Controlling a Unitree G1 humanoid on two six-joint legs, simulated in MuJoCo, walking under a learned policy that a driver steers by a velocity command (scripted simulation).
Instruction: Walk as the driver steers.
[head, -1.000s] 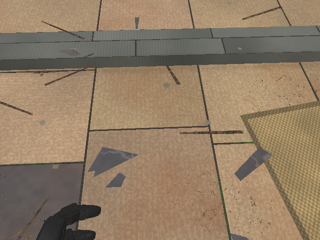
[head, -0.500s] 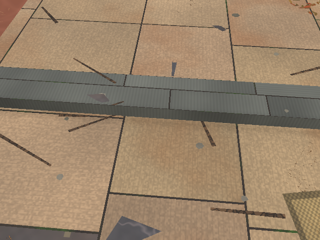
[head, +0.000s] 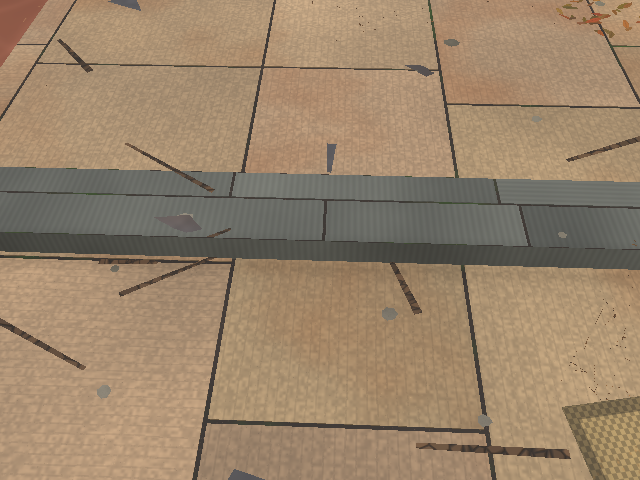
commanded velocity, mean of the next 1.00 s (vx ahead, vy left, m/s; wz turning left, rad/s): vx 0.00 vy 0.00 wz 0.00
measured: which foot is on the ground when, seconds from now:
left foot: down 0.00-1.00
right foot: down 0.00-1.00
